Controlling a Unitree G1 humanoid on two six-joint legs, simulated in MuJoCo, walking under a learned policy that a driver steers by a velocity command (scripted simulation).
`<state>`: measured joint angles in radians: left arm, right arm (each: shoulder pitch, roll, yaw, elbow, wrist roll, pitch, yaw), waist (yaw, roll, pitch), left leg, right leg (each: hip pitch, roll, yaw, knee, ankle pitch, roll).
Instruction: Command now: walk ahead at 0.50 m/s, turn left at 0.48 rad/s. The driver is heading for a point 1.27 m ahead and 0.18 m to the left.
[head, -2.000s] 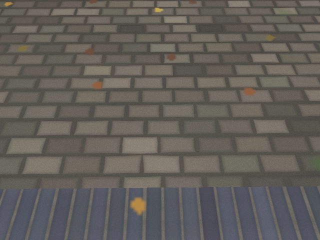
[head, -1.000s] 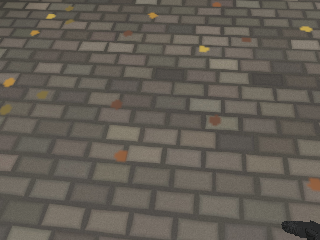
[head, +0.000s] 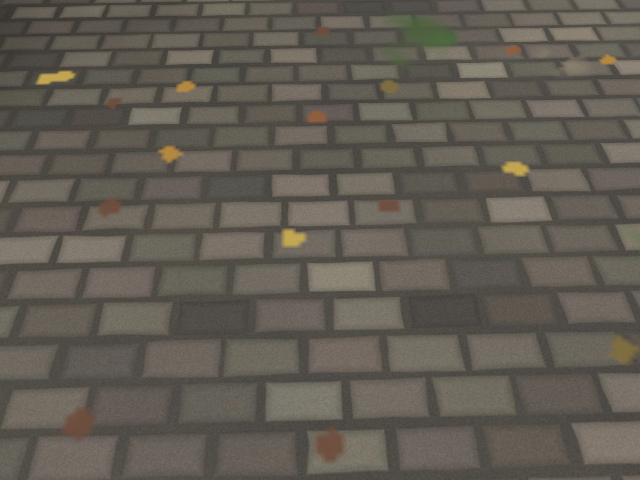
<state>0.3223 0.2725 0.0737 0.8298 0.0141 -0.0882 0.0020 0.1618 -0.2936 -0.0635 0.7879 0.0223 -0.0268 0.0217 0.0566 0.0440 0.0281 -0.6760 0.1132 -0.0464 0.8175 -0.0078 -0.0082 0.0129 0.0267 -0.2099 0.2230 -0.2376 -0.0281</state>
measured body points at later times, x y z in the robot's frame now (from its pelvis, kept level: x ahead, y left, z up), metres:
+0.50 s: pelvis +0.28 +0.07 +0.00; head +0.31 +0.10 +0.45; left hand +0.41 +0.37 -0.08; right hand +0.41 -0.19 -0.10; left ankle +0.22 +0.13 -0.74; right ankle +0.50 -0.07 -0.68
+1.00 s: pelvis +0.56 +0.10 +0.00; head +0.59 +0.11 +0.45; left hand +0.49 +0.38 -0.12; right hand +0.84 -0.06 -0.08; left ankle +0.65 +0.30 -0.70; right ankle +0.55 +0.00 -0.74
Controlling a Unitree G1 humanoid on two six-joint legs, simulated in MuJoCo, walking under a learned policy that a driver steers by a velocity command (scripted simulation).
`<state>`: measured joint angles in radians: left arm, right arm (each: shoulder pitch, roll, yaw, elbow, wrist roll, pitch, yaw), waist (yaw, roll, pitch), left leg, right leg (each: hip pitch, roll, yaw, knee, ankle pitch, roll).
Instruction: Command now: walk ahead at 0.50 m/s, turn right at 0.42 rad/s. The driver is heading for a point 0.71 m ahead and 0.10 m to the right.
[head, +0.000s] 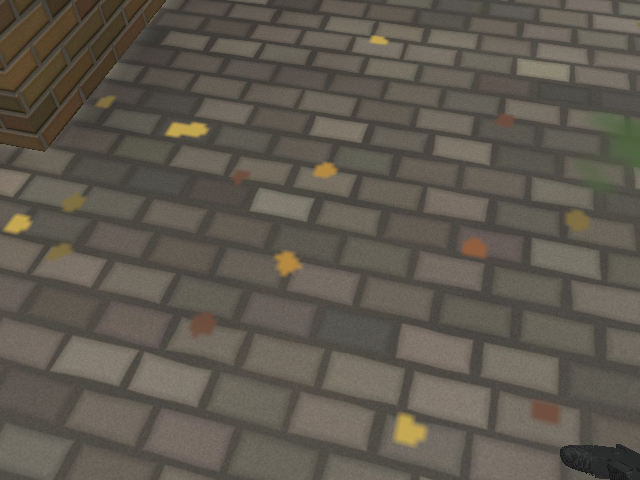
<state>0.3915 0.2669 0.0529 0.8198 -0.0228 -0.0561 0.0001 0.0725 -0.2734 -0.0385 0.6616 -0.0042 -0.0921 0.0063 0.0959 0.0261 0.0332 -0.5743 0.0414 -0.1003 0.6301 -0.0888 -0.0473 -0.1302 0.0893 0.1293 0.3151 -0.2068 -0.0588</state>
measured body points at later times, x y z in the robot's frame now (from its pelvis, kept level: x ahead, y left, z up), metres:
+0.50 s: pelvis +0.25 +0.02 -0.01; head +0.28 +0.01 +0.44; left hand +0.53 +0.20 -0.09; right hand +0.19 -0.27 -0.13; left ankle +0.20 +0.15 -0.75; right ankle +0.37 -0.18 -0.70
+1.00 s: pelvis +0.50 -0.13 +0.00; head +0.52 -0.14 +0.45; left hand +0.67 +0.11 -0.12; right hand +0.54 -0.43 -0.11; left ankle +0.74 -0.03 -0.68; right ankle +0.41 -0.17 -0.75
